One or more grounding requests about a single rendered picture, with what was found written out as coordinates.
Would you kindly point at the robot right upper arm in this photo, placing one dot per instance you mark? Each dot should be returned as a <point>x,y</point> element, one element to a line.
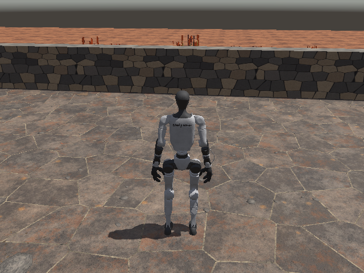
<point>199,120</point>

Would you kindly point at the right robot forearm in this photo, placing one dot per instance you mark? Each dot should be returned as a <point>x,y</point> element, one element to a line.
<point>206,155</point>

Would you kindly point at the robot left upper arm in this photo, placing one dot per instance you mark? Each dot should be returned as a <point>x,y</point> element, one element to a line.
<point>162,130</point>

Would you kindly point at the left robot forearm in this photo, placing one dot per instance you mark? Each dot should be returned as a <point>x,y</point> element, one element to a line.
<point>157,155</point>

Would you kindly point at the robot right shin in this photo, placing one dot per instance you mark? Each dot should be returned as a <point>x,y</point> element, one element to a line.
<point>194,209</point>

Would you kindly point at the right robot hand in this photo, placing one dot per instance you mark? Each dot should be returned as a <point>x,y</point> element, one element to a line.
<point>208,175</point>

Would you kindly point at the left robot hand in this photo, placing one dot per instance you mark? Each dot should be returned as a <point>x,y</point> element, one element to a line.
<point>155,174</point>

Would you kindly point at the robot right foot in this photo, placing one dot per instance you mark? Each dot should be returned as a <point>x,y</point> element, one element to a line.
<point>192,229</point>

